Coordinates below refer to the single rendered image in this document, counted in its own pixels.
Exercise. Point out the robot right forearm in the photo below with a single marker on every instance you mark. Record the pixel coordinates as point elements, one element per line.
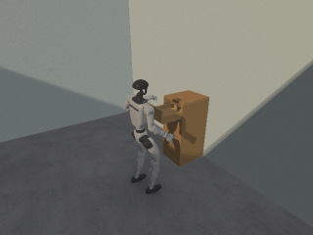
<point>160,132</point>

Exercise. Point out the cabinet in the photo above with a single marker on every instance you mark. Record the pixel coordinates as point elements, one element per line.
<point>189,130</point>

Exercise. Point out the drawer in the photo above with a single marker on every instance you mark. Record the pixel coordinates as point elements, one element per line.
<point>167,113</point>

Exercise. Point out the left robot thigh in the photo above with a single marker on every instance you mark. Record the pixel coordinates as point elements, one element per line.
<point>141,155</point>

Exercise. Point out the right robot hand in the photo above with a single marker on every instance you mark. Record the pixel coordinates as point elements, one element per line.
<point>170,137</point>

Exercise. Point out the robot right shin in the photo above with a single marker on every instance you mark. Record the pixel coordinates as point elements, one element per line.
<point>153,173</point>

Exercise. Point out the robot left upper arm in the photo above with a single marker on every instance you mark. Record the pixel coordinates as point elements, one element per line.
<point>126,106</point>

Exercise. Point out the robot right upper arm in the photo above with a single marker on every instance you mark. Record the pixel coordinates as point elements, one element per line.
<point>149,112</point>

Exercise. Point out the left robot hand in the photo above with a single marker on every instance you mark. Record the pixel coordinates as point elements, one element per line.
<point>151,97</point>

